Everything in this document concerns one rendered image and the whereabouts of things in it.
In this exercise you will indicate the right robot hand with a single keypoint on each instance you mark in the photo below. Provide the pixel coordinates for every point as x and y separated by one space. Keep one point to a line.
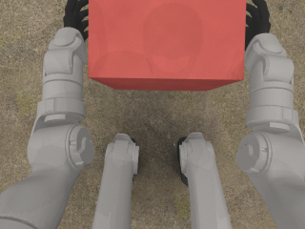
258 22

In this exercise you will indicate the right robot forearm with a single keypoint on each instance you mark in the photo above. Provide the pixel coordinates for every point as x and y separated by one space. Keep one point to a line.
271 90

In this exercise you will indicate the robot left upper arm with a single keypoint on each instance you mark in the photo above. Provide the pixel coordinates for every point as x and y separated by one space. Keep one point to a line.
57 155

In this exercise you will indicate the robot right upper arm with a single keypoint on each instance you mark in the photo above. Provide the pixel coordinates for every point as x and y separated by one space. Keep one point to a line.
275 164

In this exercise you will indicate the left robot hand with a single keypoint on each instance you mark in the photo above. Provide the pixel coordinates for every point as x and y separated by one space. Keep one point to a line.
74 16

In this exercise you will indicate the robot left thigh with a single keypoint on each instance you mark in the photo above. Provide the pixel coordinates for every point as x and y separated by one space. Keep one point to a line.
114 203

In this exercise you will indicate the left robot forearm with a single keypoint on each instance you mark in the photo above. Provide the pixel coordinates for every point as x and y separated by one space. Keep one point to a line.
62 82

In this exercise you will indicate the carton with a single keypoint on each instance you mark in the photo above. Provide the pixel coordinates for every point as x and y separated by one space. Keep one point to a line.
166 45

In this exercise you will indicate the robot right shin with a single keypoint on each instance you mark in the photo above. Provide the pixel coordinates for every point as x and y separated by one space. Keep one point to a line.
198 135

